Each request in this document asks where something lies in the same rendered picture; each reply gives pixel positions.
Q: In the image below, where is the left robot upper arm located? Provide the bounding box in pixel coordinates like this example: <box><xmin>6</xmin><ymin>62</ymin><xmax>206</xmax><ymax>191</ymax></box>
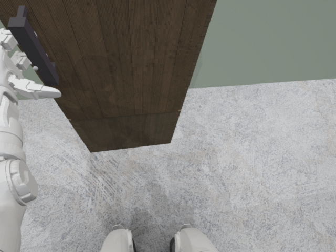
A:
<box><xmin>0</xmin><ymin>159</ymin><xmax>38</xmax><ymax>252</ymax></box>

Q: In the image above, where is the robot left hand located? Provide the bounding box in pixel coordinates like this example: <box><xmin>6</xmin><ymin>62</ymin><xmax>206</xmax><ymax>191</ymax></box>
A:
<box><xmin>0</xmin><ymin>28</ymin><xmax>61</xmax><ymax>100</ymax></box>

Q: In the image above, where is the left robot shin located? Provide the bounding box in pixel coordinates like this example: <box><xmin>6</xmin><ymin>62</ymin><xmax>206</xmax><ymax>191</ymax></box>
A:
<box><xmin>112</xmin><ymin>225</ymin><xmax>124</xmax><ymax>231</ymax></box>

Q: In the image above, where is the robot right thigh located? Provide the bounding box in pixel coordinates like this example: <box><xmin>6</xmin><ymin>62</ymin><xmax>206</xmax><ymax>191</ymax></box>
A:
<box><xmin>175</xmin><ymin>228</ymin><xmax>218</xmax><ymax>252</ymax></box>

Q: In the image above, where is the left robot forearm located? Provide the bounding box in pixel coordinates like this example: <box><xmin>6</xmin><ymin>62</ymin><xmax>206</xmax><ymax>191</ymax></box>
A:
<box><xmin>0</xmin><ymin>86</ymin><xmax>26</xmax><ymax>163</ymax></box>

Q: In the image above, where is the handle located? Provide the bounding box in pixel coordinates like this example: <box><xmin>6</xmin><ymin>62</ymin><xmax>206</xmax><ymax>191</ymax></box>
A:
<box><xmin>7</xmin><ymin>5</ymin><xmax>59</xmax><ymax>86</ymax></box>

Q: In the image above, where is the cupboard door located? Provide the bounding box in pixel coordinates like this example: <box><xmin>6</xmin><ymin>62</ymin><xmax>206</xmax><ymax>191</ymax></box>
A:
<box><xmin>0</xmin><ymin>0</ymin><xmax>212</xmax><ymax>120</ymax></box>

